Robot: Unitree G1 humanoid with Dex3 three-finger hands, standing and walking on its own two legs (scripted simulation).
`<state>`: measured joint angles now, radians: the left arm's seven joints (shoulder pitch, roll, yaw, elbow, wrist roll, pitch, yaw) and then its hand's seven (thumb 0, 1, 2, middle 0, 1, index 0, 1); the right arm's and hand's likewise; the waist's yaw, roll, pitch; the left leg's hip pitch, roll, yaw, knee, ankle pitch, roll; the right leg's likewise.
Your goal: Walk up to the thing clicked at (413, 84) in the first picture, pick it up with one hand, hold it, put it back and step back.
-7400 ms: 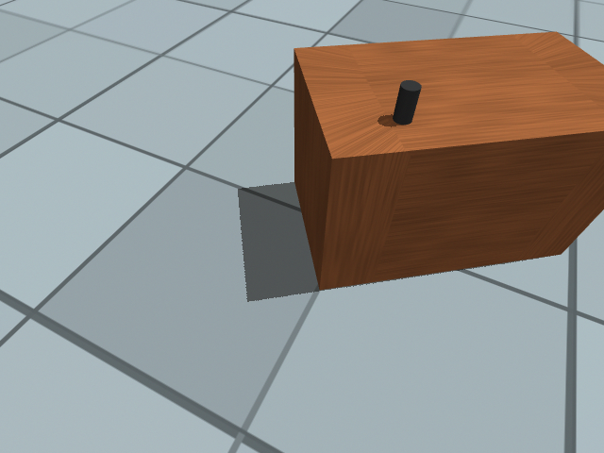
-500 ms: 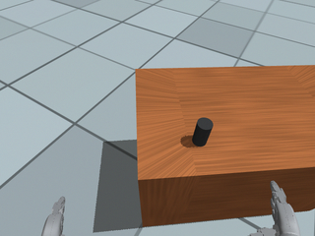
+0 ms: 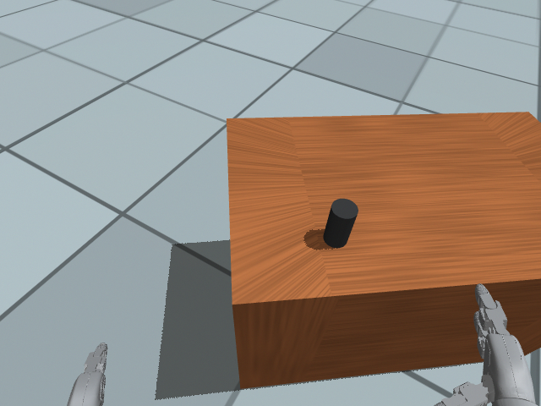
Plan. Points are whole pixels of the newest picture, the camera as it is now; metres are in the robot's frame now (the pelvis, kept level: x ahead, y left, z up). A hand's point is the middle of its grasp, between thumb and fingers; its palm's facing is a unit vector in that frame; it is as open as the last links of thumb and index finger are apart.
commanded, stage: rise first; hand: right
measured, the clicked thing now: (339, 224) +0.48 -0.16 -0.08
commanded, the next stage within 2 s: go down in 0.26 s
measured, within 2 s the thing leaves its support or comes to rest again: neither
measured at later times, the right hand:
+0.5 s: hand (460, 364) +0.17 -0.24 +0.03, palm faces +0.26 +0.90 -0.37, open 17.6 cm
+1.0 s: hand (468, 271) +0.29 -0.29 +0.05, palm faces +0.12 +0.99 -0.07, open 17.6 cm
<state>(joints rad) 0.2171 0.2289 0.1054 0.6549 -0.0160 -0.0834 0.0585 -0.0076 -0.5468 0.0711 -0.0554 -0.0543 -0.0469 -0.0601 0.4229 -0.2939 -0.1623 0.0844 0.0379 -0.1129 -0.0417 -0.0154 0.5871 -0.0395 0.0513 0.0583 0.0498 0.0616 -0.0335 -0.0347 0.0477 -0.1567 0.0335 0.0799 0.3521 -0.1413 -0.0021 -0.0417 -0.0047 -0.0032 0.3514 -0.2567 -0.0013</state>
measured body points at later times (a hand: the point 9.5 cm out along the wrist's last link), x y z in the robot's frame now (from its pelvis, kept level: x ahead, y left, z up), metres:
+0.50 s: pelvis -0.01 +0.01 +0.00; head -0.01 +0.02 +0.45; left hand +0.15 +0.27 -0.10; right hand +0.15 -0.29 +0.05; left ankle +0.03 +0.12 -0.75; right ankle -0.04 -0.12 -0.75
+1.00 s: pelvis -0.01 +0.00 -0.01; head +0.01 +0.00 +0.44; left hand +0.14 +0.26 -0.11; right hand +0.28 -0.35 +0.06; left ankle +0.03 +0.12 -0.75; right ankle -0.04 -0.12 -0.75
